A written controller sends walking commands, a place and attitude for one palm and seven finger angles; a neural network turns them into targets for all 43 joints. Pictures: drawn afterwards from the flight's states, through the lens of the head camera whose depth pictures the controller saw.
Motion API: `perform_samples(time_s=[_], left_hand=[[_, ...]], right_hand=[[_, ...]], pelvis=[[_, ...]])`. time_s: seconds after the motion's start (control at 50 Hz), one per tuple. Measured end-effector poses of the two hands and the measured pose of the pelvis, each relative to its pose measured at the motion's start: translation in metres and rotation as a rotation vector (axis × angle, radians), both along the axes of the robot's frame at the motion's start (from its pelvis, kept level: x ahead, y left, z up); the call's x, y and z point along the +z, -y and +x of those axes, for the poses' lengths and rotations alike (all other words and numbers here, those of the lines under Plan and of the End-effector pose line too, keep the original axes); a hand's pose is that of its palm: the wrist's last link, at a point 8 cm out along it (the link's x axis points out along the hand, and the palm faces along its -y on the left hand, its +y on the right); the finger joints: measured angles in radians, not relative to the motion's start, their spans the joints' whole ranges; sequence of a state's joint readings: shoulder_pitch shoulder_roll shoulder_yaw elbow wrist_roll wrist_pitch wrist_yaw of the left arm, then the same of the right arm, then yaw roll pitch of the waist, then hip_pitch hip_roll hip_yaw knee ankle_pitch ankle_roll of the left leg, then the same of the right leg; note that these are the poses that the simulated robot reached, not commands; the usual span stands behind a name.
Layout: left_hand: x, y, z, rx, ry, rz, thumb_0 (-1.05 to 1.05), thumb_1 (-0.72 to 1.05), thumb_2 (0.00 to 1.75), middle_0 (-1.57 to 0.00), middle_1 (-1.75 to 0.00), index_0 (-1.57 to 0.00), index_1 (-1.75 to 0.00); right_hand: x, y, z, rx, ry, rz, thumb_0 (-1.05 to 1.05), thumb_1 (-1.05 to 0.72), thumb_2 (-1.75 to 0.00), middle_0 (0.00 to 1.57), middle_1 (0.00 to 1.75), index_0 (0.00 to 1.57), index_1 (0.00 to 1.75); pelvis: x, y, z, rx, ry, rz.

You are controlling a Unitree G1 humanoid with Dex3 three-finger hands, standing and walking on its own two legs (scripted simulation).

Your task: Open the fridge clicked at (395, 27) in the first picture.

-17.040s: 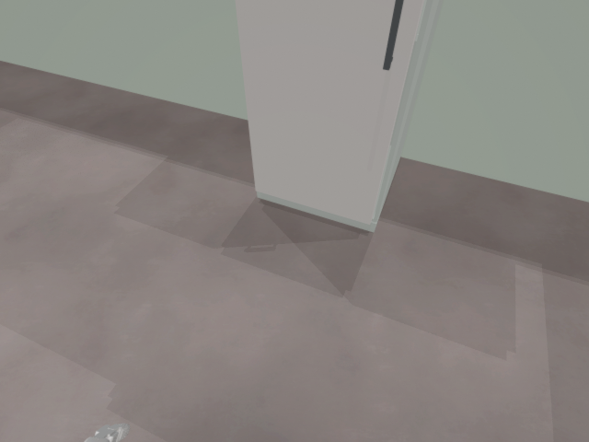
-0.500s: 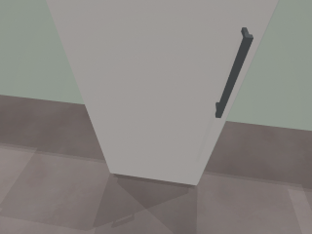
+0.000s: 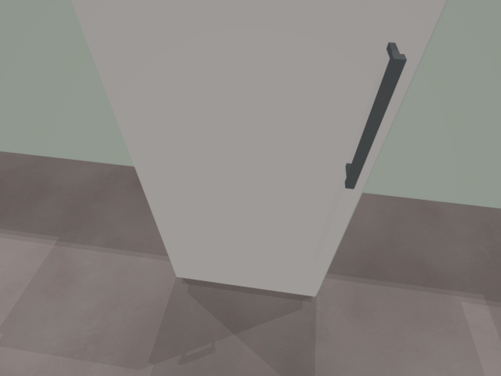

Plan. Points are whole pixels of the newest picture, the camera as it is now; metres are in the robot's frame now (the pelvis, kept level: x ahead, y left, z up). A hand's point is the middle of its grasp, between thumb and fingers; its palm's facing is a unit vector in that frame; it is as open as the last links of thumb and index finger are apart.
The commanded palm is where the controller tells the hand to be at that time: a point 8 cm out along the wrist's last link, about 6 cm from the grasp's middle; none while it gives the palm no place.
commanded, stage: raise the hand to about handle height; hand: right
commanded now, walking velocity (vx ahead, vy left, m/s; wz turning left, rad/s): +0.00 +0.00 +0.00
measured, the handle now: (368, 126) +0.50 -0.18 +0.15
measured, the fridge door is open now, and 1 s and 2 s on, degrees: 0 0 0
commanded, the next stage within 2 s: none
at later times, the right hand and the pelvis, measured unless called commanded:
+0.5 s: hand out of the picture +0.14 -0.23 -0.05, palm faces +0.10 +0.99 -0.01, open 8.5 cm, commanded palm +0.12 -0.29 -0.01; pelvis -0.04 +0.02 -0.07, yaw -1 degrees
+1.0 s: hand (472, 334) +0.19 -0.27 +0.06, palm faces +0.16 +0.99 -0.05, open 11.5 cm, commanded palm +0.16 -0.31 +0.07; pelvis -0.03 +0.00 -0.04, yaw -1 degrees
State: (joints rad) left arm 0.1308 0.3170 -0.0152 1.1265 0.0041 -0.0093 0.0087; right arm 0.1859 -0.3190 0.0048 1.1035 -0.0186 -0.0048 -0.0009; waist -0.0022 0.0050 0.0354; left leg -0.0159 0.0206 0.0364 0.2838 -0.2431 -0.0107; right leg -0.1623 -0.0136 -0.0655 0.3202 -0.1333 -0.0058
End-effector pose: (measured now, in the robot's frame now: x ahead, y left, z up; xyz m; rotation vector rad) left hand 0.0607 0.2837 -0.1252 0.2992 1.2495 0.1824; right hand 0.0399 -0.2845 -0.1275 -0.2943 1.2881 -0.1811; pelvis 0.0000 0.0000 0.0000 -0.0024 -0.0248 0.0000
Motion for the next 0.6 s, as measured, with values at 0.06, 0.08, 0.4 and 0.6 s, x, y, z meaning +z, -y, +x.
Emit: perform_samples(time_s=[0.06, 0.08, 0.4, 0.6], left_hand=[[0.0, 0.0, 0.001, 0.0, 0.004, 0.0, 0.01, 0.9, 0.9, -0.21, -0.3, -0.2, -0.3], [0.0, 0.0, 0.002, -0.001, 0.006, 0.0, 0.01, 0.9, 0.9, -0.21, -0.3, -0.2, -0.3], [0.006, 0.034, 0.074, -0.071, 0.597, -0.09, 0.01, 0.9, 0.9, -0.21, -0.3, -0.2, -0.3], [0.003, 0.035, 0.088, -0.188, 0.639, -0.013, 0.02, 0.9, 0.9, -0.21, -0.3, -0.2, -0.3]], right_hand=[[0.0, 0.0, 0.001, 0.0, 0.004, -0.002, 0.0, -0.9, -0.89, 0.2, 0.3, 0.21, 0.3], [0.001, 0.001, 0.002, 0.0, 0.006, -0.002, 0.0, -0.9, -0.89, 0.2, 0.3, 0.21, 0.3], [0.125, -0.005, 0.115, 0.12, 1.29, 0.122, 0.0, -0.74, -0.82, 0.21, 0.4, 0.21, 0.41], [0.11, 0.015, 0.058, 0.014, 1.287, 0.122, 0.01, -0.51, -0.73, 0.23, 0.54, 0.23, 0.55]], pelvis=[[0.0, 0.0, 0.001, 0.0, 0.001, 0.0], [0.0, 0.0, 0.001, 0.0, 0.002, 0.0], [-0.048, -0.015, -0.036, -0.013, -0.15, -0.001], [-0.069, -0.019, -0.042, -0.042, -0.154, 0.044]])
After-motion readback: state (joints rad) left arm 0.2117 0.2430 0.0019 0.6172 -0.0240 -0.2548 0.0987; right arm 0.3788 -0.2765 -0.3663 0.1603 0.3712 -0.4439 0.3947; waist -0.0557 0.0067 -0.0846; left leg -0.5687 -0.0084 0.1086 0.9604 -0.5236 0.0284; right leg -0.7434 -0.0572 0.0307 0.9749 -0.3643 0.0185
